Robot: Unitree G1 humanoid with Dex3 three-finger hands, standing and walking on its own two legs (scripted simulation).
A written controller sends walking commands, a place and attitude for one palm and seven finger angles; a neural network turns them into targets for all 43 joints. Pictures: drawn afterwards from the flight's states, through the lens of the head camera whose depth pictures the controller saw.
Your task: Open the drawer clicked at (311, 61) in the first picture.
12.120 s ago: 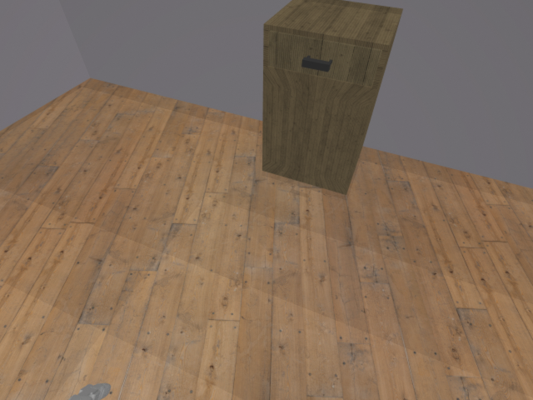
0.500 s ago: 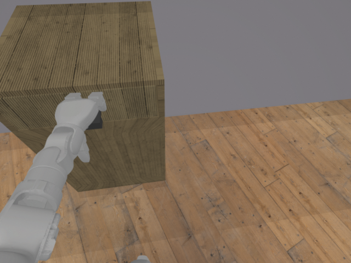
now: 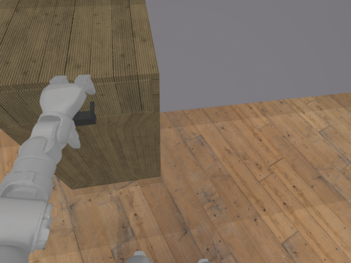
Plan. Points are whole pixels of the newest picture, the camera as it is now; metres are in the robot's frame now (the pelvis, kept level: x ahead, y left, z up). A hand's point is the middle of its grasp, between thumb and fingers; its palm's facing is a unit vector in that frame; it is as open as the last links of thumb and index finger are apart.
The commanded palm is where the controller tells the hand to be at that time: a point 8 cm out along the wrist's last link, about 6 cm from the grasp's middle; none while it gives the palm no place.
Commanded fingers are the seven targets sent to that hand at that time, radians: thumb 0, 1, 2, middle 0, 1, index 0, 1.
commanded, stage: move the hooked fingers above the handle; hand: left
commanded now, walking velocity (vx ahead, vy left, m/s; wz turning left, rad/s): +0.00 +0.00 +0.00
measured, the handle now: (75, 112) +0.52 +0.27 -0.04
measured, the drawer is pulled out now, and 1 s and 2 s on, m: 0.00 0.00 0.00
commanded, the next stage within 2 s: lower the fingers behind the handle in 1.24 s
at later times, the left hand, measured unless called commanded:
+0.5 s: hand (68, 112) +0.47 +0.25 +0.03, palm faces -0.03 -0.03 -1.00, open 13.8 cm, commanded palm +0.45 +0.26 +0.08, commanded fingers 0.00 -0.50 0.30 -0.30 -1.20 -0.30 -1.20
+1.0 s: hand (66, 116) +0.46 +0.26 +0.02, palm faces -0.09 -0.03 -1.00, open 13.7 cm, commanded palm +0.44 +0.25 +0.08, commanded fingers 0.00 -0.50 0.30 -0.30 -1.20 -0.30 -1.20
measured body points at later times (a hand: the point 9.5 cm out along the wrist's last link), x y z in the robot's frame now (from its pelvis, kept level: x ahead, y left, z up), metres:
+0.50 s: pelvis +0.00 +0.00 +0.00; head +0.08 +0.01 +0.44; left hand +0.46 +0.25 +0.09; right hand +0.03 -0.28 -0.12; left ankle +0.01 +0.11 -0.69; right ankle -0.03 -0.14 -0.69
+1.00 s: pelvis +0.01 +0.00 +0.00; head +0.09 +0.00 +0.45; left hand +0.46 +0.26 +0.08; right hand +0.02 -0.27 -0.13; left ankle +0.01 +0.11 -0.69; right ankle -0.03 -0.14 -0.69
